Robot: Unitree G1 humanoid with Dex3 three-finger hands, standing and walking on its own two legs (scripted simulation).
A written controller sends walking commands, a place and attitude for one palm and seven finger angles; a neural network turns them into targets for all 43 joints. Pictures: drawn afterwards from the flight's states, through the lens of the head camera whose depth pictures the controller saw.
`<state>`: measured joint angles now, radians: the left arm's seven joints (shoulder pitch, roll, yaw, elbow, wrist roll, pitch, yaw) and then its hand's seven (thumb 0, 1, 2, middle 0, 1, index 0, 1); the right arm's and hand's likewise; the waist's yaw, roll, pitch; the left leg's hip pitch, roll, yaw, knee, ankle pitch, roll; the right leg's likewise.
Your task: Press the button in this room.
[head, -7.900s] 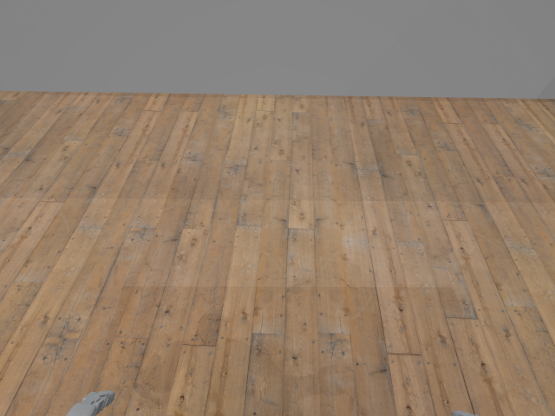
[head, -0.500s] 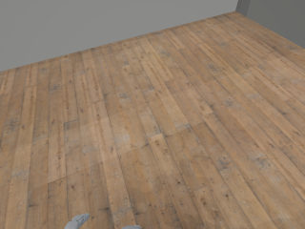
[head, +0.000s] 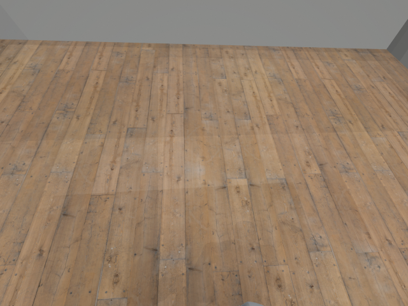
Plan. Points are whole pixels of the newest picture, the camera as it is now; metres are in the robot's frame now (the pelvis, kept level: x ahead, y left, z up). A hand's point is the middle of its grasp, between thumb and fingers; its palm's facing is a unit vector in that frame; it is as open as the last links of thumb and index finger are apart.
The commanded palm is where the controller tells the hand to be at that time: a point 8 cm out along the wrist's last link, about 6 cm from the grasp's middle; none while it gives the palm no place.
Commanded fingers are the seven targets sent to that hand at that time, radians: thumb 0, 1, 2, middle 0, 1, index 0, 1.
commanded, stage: turn or walk to find it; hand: left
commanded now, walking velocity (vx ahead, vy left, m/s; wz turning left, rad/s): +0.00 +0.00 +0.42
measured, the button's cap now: out of the picture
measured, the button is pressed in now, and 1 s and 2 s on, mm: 0 0 0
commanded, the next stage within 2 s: none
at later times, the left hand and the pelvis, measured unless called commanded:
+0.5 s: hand out of the picture +0.03 +0.16 -0.13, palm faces +0.21 -0.93 -0.29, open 7.4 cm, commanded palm none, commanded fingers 0.00 0.90 0.90 -0.20 -0.30 -0.20 -0.30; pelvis -0.04 -0.06 +0.00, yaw +12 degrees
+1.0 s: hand out of the picture -0.17 +0.16 -0.18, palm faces +0.49 -0.84 -0.24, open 7.4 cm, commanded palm none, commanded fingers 0.00 0.90 0.90 -0.20 -0.30 -0.20 -0.30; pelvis -0.09 -0.03 +0.00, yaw +26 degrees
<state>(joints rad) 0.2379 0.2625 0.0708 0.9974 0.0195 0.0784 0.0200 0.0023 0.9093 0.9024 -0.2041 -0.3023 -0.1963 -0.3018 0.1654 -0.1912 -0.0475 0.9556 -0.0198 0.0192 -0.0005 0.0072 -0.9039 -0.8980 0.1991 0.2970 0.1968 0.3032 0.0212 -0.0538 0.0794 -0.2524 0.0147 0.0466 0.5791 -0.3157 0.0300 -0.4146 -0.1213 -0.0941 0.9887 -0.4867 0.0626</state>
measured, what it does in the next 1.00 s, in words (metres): steps on the spot, turning left: right foot, then left foot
